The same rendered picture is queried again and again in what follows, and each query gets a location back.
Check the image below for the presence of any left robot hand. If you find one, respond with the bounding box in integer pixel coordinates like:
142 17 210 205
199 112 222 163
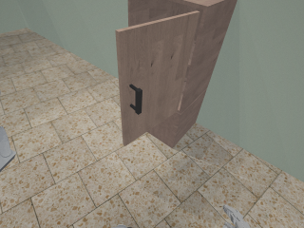
0 90 16 172

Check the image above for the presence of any handle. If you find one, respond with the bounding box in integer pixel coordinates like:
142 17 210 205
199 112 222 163
129 84 143 115

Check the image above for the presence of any right robot hand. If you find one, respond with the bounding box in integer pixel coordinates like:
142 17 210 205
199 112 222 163
222 204 251 228

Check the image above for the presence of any cupboard door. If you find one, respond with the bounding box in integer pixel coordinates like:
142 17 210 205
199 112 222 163
115 10 200 146

